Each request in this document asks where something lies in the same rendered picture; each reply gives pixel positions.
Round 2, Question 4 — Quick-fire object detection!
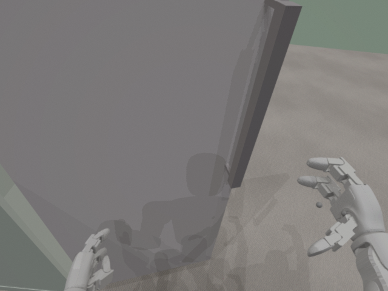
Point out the left robot hand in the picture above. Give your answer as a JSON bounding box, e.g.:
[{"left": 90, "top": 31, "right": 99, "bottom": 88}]
[{"left": 64, "top": 228, "right": 113, "bottom": 291}]

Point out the robot right forearm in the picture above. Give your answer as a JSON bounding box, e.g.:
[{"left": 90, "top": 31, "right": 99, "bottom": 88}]
[{"left": 350, "top": 232, "right": 388, "bottom": 291}]

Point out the handle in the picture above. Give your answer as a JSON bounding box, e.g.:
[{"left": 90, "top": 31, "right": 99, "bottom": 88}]
[{"left": 224, "top": 0, "right": 302, "bottom": 189}]

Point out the right robot hand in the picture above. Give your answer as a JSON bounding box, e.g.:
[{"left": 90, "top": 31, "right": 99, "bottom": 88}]
[{"left": 297, "top": 157, "right": 385, "bottom": 257}]

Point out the fridge door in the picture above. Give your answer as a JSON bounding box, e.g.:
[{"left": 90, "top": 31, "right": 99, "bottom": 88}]
[{"left": 0, "top": 0, "right": 289, "bottom": 283}]

